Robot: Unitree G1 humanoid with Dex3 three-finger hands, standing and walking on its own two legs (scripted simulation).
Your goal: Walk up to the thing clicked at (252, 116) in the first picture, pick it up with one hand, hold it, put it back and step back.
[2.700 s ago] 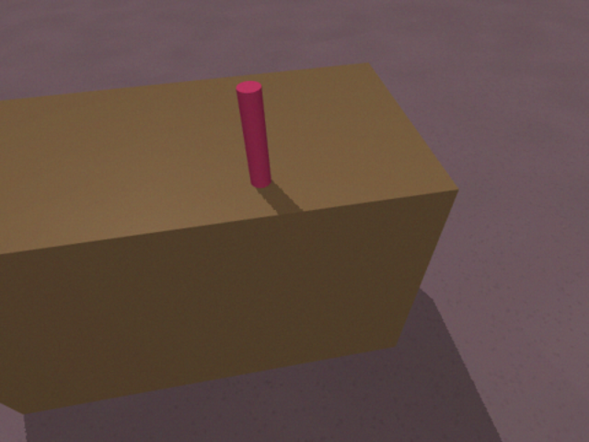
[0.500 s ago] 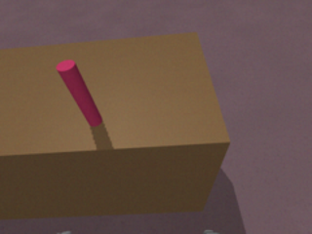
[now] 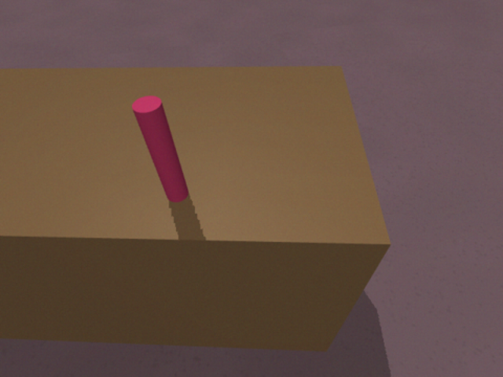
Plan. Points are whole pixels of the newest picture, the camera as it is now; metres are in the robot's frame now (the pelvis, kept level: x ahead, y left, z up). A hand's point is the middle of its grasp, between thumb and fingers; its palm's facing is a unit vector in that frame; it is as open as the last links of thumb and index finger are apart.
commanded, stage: walk up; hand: left
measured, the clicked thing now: (164, 155) +0.47 +0.19 +0.10
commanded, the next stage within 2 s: stand in 0.92 s
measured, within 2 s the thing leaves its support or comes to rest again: neither
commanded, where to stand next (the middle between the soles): +0.05 +0.00 m, yaw -3 degrees
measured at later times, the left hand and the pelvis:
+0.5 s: hand out of the picture +0.08 +0.25 -0.13, palm faces -0.03 -0.93 -0.37, open 7.4 cm; pelvis +0.00 -0.01 +0.02, yaw -1 degrees
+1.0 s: hand out of the picture +0.12 +0.24 -0.12, palm faces -0.05 -0.93 -0.36, open 7.4 cm; pelvis +0.01 -0.01 +0.03, yaw -1 degrees
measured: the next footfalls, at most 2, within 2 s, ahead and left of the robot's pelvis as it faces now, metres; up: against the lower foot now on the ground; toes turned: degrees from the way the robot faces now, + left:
none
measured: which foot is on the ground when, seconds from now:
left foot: down 0.00-1.00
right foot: down 0.00-1.00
